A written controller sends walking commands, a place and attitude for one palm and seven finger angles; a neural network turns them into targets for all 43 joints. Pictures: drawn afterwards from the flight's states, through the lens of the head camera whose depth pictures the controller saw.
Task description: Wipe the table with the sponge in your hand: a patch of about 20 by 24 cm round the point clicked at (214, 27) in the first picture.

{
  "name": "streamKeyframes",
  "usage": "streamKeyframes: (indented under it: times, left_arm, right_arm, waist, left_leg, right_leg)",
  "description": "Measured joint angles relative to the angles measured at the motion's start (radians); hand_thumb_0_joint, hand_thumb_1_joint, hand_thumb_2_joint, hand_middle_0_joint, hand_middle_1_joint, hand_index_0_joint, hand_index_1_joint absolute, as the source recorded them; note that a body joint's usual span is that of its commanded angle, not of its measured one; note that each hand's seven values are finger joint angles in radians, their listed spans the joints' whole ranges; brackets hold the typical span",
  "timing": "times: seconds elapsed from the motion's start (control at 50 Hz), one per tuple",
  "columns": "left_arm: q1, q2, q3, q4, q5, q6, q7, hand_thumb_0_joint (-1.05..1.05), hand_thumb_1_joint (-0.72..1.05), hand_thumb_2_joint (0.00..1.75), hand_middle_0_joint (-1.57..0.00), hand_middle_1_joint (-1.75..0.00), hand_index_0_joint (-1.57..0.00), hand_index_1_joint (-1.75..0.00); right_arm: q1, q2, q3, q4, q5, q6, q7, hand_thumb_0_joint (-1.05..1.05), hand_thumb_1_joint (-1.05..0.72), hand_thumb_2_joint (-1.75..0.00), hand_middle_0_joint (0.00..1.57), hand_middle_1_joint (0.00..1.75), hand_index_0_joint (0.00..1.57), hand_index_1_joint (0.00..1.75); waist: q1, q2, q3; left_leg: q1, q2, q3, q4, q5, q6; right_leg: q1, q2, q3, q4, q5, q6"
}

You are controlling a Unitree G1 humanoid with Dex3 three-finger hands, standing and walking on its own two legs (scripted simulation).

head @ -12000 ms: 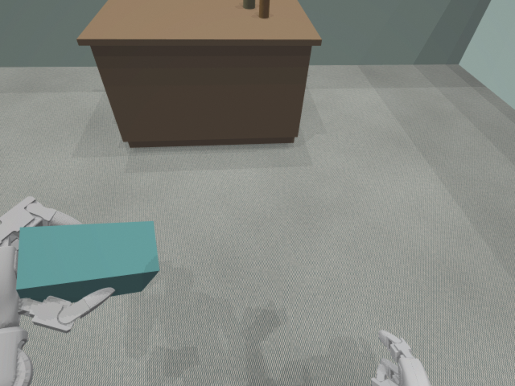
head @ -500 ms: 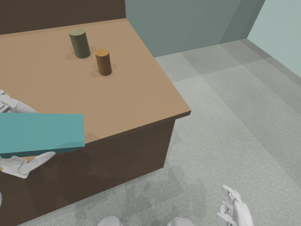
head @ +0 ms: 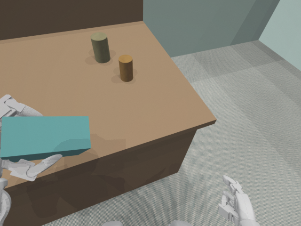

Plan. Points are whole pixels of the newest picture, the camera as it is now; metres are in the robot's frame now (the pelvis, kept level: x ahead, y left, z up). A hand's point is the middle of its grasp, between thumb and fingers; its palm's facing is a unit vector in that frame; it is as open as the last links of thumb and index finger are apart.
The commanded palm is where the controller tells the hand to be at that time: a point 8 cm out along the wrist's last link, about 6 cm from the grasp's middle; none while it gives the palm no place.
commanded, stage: shuffle to correct the standing spot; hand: left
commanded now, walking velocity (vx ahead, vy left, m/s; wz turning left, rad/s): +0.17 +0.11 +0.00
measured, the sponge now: (60, 138) +0.25 +0.20 +0.15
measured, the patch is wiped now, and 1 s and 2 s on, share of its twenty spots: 0.00 0.00 0.00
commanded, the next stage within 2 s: come to a stop and stand still in 1.82 s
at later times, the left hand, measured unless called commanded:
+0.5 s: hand (4, 126) +0.25 +0.29 +0.19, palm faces +0.38 -0.82 -0.42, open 10.2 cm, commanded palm +0.17 +0.34 +0.20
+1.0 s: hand out of the picture +0.24 +0.29 +0.20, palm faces +0.33 -0.86 -0.39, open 10.2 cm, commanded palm +0.19 +0.34 +0.20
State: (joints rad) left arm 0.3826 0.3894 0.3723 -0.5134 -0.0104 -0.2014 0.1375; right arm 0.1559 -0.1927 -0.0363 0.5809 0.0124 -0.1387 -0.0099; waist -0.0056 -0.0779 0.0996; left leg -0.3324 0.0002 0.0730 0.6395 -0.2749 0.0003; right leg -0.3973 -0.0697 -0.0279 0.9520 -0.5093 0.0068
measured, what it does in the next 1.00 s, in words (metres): steps on the spot: right foot, then left foot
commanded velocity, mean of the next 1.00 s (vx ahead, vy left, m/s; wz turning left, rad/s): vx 0.19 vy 0.00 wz -0.02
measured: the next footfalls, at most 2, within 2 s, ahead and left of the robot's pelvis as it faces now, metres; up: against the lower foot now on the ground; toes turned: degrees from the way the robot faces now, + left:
right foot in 0.08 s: +0.05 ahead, +0.00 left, +0.00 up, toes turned -3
left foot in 0.34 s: +0.07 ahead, +0.18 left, +0.00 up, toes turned -5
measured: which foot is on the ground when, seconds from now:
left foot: down 0.00-0.10, up 0.12-0.32, down 0.34-1.00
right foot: up 0.00-0.06, down 0.08-1.00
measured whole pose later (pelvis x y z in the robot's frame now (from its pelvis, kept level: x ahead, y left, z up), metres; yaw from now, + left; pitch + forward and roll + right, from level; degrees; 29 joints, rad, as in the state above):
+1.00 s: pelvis +0.03 +0.06 +0.01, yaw +0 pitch -1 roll -1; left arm 0.49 0.39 0.36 -0.58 -0.05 -0.19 0.11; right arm 0.20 -0.18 0.01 0.58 0.02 -0.08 -0.03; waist -0.02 -0.02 0.01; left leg -0.28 0.04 0.02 0.58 -0.28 -0.01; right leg -0.24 0.05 -0.06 0.53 -0.28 -0.06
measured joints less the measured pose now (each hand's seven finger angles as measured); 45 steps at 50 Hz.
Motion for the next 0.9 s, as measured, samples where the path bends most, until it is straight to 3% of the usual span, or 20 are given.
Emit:
streamKeyframes:
  times: [0.06, 0.12, 0.2, 0.24, 0.28, 0.34, 0.4, 0.46, 0.54, 0.6, 0.68, 0.78, 0.82, 0.9]
  left_arm:
    - [0.029, 0.028, 0.024, -0.052, -0.005, -0.014, 0.000, 0.00, -0.50, 1.00, -0.76, -1.34, -0.74, -1.34]
    - [0.054, 0.032, 0.037, -0.056, -0.011, -0.040, -0.005, 0.00, -0.50, 1.00, -0.76, -1.34, -0.74, -1.34]
    - [0.092, 0.001, 0.045, 0.004, -0.026, -0.046, -0.014, 0.00, -0.50, 1.00, -0.76, -1.34, -0.74, -1.34]
    - [0.104, -0.016, 0.053, 0.055, -0.023, -0.043, -0.008, 0.00, -0.50, 1.00, -0.76, -1.34, -0.74, -1.34]
    - [0.093, -0.035, 0.041, 0.105, -0.018, -0.028, -0.002, 0.00, -0.50, 1.00, -0.76, -1.34, -0.74, -1.34]
    - [0.050, -0.078, -0.009, 0.122, -0.011, 0.007, 0.003, 0.00, -0.50, 1.00, -0.76, -1.34, -0.74, -1.34]
    - [-0.003, -0.079, -0.043, 0.090, 0.006, 0.022, 0.000, 0.00, -0.50, 1.00, -0.76, -1.34, -0.74, -1.34]
    - [-0.017, -0.026, -0.032, 0.035, 0.013, 0.023, -0.008, 0.00, -0.50, 1.00, -0.76, -1.34, -0.74, -1.34]
    - [0.016, 0.017, 0.005, -0.034, 0.001, -0.013, -0.018, 0.00, -0.50, 1.00, -0.76, -1.34, -0.74, -1.34]
    - [0.094, 0.036, 0.049, -0.068, -0.029, -0.036, -0.023, 0.00, -0.50, 1.00, -0.76, -1.34, -0.74, -1.34]
    - [0.148, 0.015, 0.071, -0.011, -0.041, -0.023, -0.020, 0.00, -0.50, 1.00, -0.76, -1.34, -0.74, -1.34]
    - [0.042, -0.038, 0.017, 0.137, -0.017, 0.059, -0.020, 0.00, -0.50, 1.00, -0.76, -1.34, -0.74, -1.34]
    - [0.008, -0.067, -0.021, 0.132, -0.005, 0.084, -0.020, 0.00, -0.50, 1.00, -0.76, -1.34, -0.74, -1.34]
    - [0.025, -0.074, -0.073, 0.015, -0.006, 0.066, -0.028, 0.00, -0.50, 1.00, -0.76, -1.34, -0.74, -1.34]
  right_arm:
    - [0.000, 0.015, 0.024, -0.022, 0.005, -0.009, 0.011, 0.01, -0.91, -0.90, 0.20, 0.30, 0.19, 0.30]
    - [0.006, 0.002, 0.034, -0.012, 0.007, 0.010, 0.014, 0.01, -0.91, -0.90, 0.20, 0.30, 0.20, 0.30]
    - [0.037, -0.002, 0.038, 0.039, 0.008, 0.047, 0.023, 0.01, -0.91, -0.90, 0.20, 0.30, 0.20, 0.30]
    - [0.051, -0.004, 0.047, 0.048, 0.003, 0.056, 0.019, 0.01, -0.91, -0.90, 0.20, 0.30, 0.20, 0.30]
    - [0.064, -0.012, 0.049, 0.050, -0.004, 0.053, 0.009, 0.01, -0.91, -0.90, 0.20, 0.30, 0.20, 0.30]
    - [0.077, -0.043, 0.035, 0.045, -0.009, 0.029, -0.008, 0.01, -0.90, -0.90, 0.20, 0.30, 0.20, 0.30]
    - [0.044, -0.029, 0.014, 0.053, -0.004, 0.024, -0.020, 0.01, -0.90, -0.90, 0.20, 0.30, 0.20, 0.30]
    - [0.022, 0.005, 0.021, 0.030, -0.006, 0.014, -0.018, 0.01, -0.91, -0.90, 0.20, 0.30, 0.20, 0.30]
    - [0.019, 0.007, 0.032, 0.003, 0.007, 0.010, -0.003, 0.01, -0.91, -0.90, 0.20, 0.30, 0.20, 0.30]
    - [0.034, 0.014, 0.033, 0.005, 0.015, 0.034, 0.007, 0.01, -0.91, -0.90, 0.20, 0.30, 0.20, 0.30]
    - [0.067, -0.004, 0.042, 0.004, 0.015, 0.047, -0.009, 0.01, -0.90, -0.90, 0.20, 0.30, 0.20, 0.30]
    - [0.062, 0.011, 0.048, 0.025, 0.003, 0.058, -0.030, 0.01, -0.91, -0.90, 0.20, 0.30, 0.20, 0.30]
    - [0.058, 0.011, 0.055, 0.024, 0.000, 0.052, -0.027, 0.01, -0.91, -0.90, 0.20, 0.30, 0.20, 0.30]
    - [0.044, 0.013, 0.062, 0.016, 0.000, 0.043, -0.016, 0.01, -0.90, -0.90, 0.20, 0.30, 0.20, 0.30]
  waist:
    - [-0.006, 0.020, -0.019]
    - [-0.016, 0.101, -0.036]
    - [0.019, 0.089, -0.080]
    - [0.033, 0.064, -0.089]
    - [0.035, 0.052, -0.084]
    - [0.035, 0.075, -0.065]
    - [0.038, 0.038, -0.026]
    - [0.014, 0.004, -0.011]
    - [-0.032, 0.086, -0.011]
    - [-0.018, 0.082, -0.048]
    - [0.002, 0.081, -0.099]
    - [0.018, 0.040, -0.082]
    - [0.012, 0.046, -0.063]
    - [-0.004, 0.069, -0.053]
  left_leg:
    - [-0.017, -0.002, -0.006, 0.012, -0.004, 0.001]
    - [-0.058, 0.013, -0.046, 0.117, -0.078, 0.013]
    - [-0.145, -0.016, -0.039, 0.383, -0.128, -0.005]
    - [-0.132, -0.003, -0.025, 0.307, -0.119, 0.004]
    - [-0.077, 0.014, -0.020, 0.140, -0.069, 0.014]
    - [0.031, 0.037, -0.034, -0.072, 0.037, 0.035]
    - [0.036, 0.020, -0.022, -0.031, -0.003, -0.013]
    - [0.027, 0.008, -0.016, -0.014, -0.010, -0.017]
    - [-0.002, 0.047, -0.077, 0.017, -0.016, -0.014]
    - [-0.025, 0.027, -0.059, 0.089, -0.034, -0.005]
    - [0.045, 0.013, -0.030, -0.063, -0.018, 0.012]
    - [0.071, -0.018, -0.016, -0.082, -0.002, 0.018]
    - [0.073, -0.012, -0.036, -0.079, 0.003, 0.014]
    - [0.056, 0.027, -0.072, -0.065, 0.003, 0.000]
  right_leg:
    - [0.040, 0.031, -0.057, -0.168, 0.074, -0.005]
    - [0.087, 0.065, -0.102, -0.264, 0.165, -0.060]
    - [0.117, 0.039, -0.074, -0.345, 0.183, -0.060]
    - [0.122, 0.018, -0.046, -0.377, 0.203, -0.046]
    - [0.130, 0.002, -0.037, -0.383, 0.205, -0.032]
    - [0.130, 0.002, -0.048, -0.328, 0.169, -0.009]
    - [0.101, -0.010, -0.010, -0.228, 0.114, -0.003]
    - [0.081, 0.014, -0.001, -0.184, 0.058, -0.011]
    - [0.140, 0.074, -0.056, -0.321, 0.177, -0.038]
    - [0.143, 0.072, -0.031, -0.359, 0.184, -0.037]
    - [0.128, 0.067, 0.007, -0.346, 0.175, -0.016]
    - [0.117, 0.055, 0.003, -0.303, 0.132, -0.014]
    - [0.142, 0.067, -0.017, -0.352, 0.193, -0.032]
    - [0.174, 0.109, -0.052, -0.432, 0.238, -0.059]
